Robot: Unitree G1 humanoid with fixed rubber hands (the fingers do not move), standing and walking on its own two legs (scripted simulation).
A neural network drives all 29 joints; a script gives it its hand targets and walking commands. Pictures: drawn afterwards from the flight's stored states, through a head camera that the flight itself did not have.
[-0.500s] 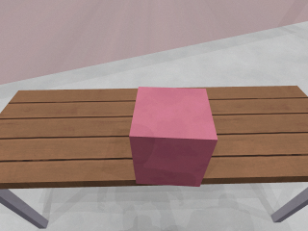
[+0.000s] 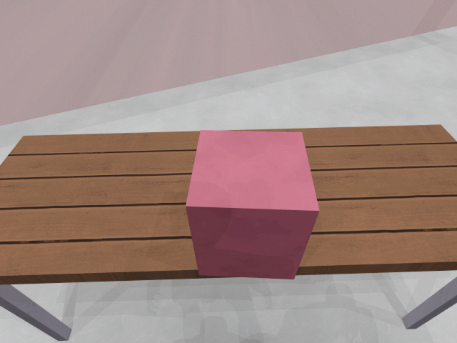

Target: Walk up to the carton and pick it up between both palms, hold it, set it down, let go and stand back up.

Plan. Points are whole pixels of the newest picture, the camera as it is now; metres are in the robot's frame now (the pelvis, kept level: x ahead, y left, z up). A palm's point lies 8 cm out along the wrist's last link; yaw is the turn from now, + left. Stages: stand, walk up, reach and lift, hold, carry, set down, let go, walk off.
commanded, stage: stand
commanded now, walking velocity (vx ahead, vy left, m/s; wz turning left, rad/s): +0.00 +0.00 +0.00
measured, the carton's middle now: (248, 206) +0.41 -0.01 +0.00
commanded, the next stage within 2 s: none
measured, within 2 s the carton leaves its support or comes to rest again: neither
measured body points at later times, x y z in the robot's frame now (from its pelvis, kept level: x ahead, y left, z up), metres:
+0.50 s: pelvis +0.02 +0.00 +0.00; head +0.01 +0.00 +0.45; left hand +0.02 +0.24 -0.15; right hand +0.03 -0.25 -0.14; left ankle +0.05 +0.11 -0.74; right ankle +0.00 -0.13 -0.74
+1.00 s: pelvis +0.02 +0.00 +0.00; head +0.03 +0.01 +0.45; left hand +0.02 +0.24 -0.15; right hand +0.03 -0.24 -0.14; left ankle +0.05 +0.11 -0.74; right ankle +0.00 -0.13 -0.74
